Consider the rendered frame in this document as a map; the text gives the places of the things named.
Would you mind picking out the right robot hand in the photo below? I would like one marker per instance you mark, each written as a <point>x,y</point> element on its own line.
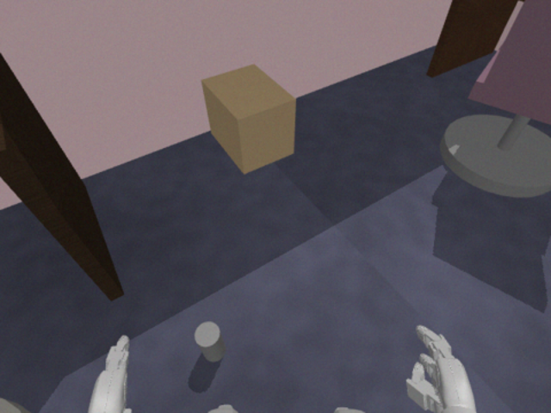
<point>450,387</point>

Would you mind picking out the left robot hand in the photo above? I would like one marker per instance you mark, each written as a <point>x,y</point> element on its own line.
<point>110,390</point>

